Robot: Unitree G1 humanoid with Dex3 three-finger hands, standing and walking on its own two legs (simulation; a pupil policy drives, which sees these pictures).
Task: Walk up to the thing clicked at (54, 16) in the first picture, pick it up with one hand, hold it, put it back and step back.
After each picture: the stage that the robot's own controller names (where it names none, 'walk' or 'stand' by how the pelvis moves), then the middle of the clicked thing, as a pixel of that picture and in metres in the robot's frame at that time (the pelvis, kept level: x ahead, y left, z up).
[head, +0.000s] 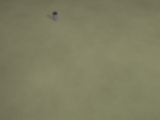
stand; (55, 16) +1.86 +0.43 -0.72
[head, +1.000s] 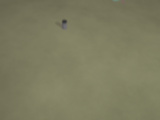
walk; (64, 24) +1.73 +0.24 -0.70
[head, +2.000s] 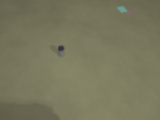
walk; (61, 51) +1.14 +0.21 -0.72
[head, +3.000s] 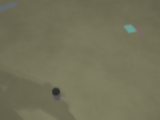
walk; (56, 94) +0.65 +0.24 -0.71
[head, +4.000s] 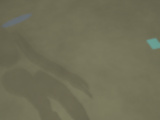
walk; out of the picture +0.36 +0.26 -0.70
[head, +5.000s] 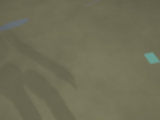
stand; out of the picture +0.28 +0.21 -0.72
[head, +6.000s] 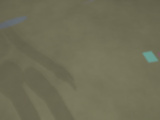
stand; out of the picture +0.28 +0.22 -0.73
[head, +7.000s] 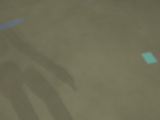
stand; out of the picture +0.26 +0.23 -0.73
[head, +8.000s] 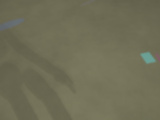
stand; out of the picture +0.27 +0.23 -0.73
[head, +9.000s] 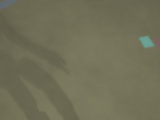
go down; out of the picture +0.28 +0.23 -0.71
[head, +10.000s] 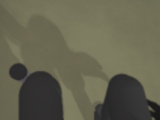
go down; (20, 73) +0.34 +0.27 -0.29
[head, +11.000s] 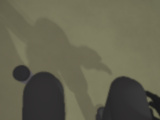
close in; (23, 75) +0.34 +0.27 -0.29
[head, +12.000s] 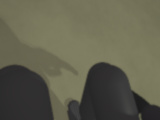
close in; out of the picture +0.31 +0.30 -0.21
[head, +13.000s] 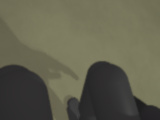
close; out of the picture +0.31 +0.30 -0.21
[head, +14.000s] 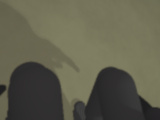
lift; out of the picture +0.27 +0.27 -0.18
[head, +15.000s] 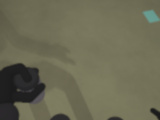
lift; (31, 86) +0.31 +0.19 +0.01
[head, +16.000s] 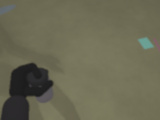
hold; (41, 85) +0.33 +0.17 +0.00
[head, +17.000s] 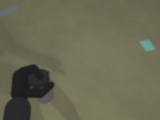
hold; (42, 87) +0.33 +0.17 +0.00
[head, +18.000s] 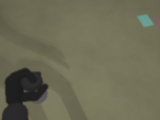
crouch; (35, 88) +0.33 +0.18 -0.06
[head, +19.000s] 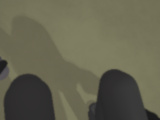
lower; out of the picture +0.37 +0.29 -0.14
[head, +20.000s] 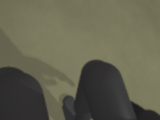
lower; out of the picture +0.34 +0.32 -0.22
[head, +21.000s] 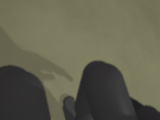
lower; out of the picture +0.33 +0.32 -0.21
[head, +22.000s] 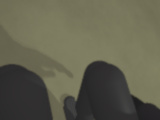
lower; out of the picture +0.33 +0.32 -0.21
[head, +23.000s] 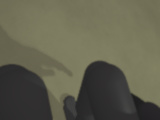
lower; out of the picture +0.32 +0.32 -0.21
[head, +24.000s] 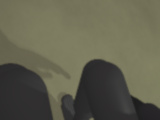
withdraw; out of the picture +0.31 +0.30 -0.21
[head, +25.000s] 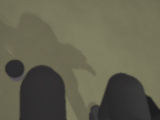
stand; (16, 71) +0.34 +0.27 -0.26
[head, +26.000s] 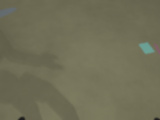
stand; out of the picture +0.28 +0.21 -0.64
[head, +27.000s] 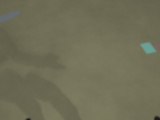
stand; out of the picture +0.29 +0.23 -0.66
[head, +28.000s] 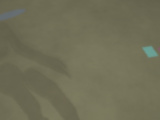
stand; out of the picture +0.30 +0.22 -0.68
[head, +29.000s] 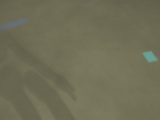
walk; out of the picture +0.31 +0.21 -0.72
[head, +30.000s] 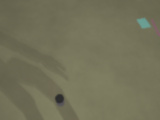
walk; (60, 100) +0.46 +0.17 -0.70
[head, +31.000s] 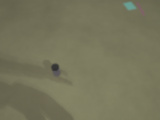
walk; (55, 70) +0.75 +0.28 -0.69
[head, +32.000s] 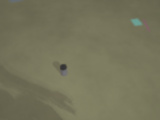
stand; (63, 70) +0.92 +0.22 -0.71
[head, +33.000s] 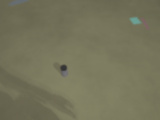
stand; (64, 70) +0.93 +0.23 -0.73
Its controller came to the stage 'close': yes
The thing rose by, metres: 0.70
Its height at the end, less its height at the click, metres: +0.00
